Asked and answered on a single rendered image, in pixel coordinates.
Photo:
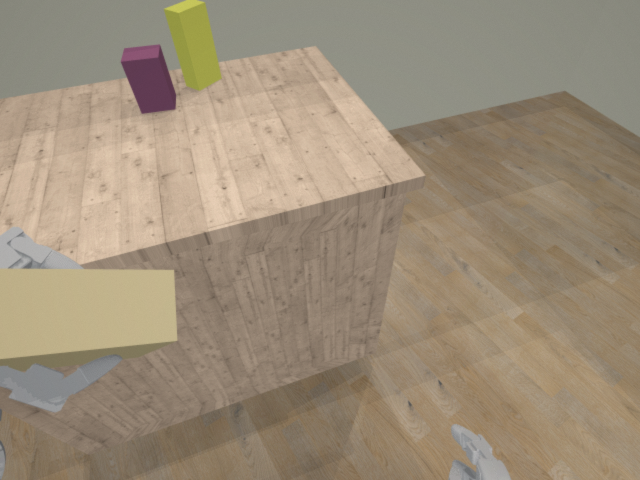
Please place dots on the sponge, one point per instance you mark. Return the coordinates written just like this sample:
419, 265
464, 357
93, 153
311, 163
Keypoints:
64, 317

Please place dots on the robot right hand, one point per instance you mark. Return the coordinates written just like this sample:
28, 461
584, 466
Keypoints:
479, 452

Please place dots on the table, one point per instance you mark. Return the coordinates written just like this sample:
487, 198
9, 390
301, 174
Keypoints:
275, 195

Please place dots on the robot left hand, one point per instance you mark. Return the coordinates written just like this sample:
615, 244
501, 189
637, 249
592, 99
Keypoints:
41, 386

